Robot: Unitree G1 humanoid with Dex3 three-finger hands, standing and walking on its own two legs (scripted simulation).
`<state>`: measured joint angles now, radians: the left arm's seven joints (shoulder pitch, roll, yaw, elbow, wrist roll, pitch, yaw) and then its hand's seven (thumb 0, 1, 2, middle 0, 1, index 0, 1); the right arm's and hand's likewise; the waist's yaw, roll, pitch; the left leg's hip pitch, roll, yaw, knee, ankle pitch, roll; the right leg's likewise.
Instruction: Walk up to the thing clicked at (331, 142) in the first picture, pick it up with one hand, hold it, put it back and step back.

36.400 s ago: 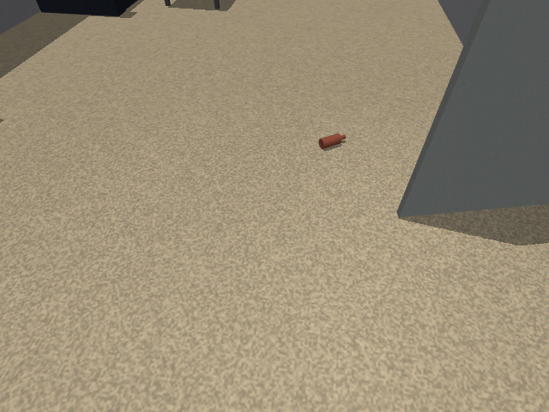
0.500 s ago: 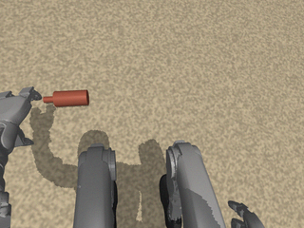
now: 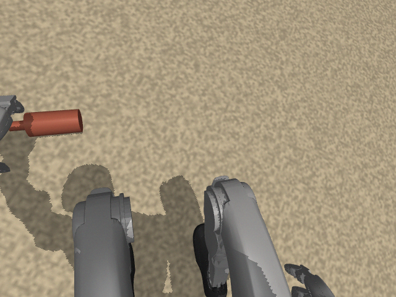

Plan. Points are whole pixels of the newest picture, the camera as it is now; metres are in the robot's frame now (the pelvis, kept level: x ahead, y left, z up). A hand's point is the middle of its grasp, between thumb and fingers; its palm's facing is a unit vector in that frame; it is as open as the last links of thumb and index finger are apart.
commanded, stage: rise first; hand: left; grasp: from above
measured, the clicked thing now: (46, 123) +0.51 +0.33 -0.32
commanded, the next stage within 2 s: approach in 1.90 s
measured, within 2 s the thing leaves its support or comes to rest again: neither
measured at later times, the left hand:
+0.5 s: hand (7, 135) +0.44 +0.35 -0.19, palm faces -0.46 -0.08 -0.88, open 13.2 cm
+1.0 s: hand (13, 130) +0.46 +0.34 -0.20, palm faces -0.45 -0.08 -0.89, open 13.7 cm
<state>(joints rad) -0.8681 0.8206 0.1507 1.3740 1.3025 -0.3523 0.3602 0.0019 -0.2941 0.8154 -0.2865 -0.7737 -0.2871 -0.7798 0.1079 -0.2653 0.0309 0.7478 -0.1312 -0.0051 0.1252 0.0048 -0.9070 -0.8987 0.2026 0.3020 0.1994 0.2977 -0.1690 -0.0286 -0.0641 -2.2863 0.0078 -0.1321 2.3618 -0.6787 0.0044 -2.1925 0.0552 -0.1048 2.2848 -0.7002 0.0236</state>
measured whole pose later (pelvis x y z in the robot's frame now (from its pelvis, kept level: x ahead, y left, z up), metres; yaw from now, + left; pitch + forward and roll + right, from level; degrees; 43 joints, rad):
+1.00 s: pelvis +0.00 +0.00 -0.02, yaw -2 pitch +33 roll -10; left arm -0.97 0.91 0.14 1.46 1.30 -0.31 0.37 0.00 -0.46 0.94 -0.15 -0.95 -0.16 -0.95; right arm 0.11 -0.27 0.12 0.72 -0.15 -0.01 0.14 0.00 -0.91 -0.90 0.20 0.30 0.20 0.30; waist -0.24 -0.05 0.00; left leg -2.34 0.01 -0.17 2.45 -0.69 0.00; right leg -2.24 0.07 -0.14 2.34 -0.70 0.03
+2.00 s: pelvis +0.00 +0.00 -0.02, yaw -3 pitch +33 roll -12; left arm -0.99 0.94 0.12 1.46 1.29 -0.30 0.35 0.00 -0.44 0.92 -0.18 -0.92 -0.18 -0.93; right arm 0.12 -0.28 0.16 0.69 -0.15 -0.02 0.15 0.00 -0.91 -0.90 0.20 0.30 0.20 0.30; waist -0.26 -0.05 0.02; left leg -2.35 0.01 -0.18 2.45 -0.69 0.01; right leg -2.24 0.07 -0.15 2.34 -0.69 0.04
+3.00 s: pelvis +0.00 +0.01 -0.02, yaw -4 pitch +33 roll -13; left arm -1.12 0.97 0.01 1.47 1.27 -0.28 0.29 0.00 -0.43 0.92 -0.19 -0.93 -0.20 -0.94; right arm 0.13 -0.30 0.21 0.64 -0.16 0.01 0.12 0.00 -0.91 -0.89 0.20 0.30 0.20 0.30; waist -0.31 -0.08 0.04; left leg -2.35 0.00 -0.20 2.45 -0.69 0.01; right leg -2.23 0.07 -0.16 2.32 -0.69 0.03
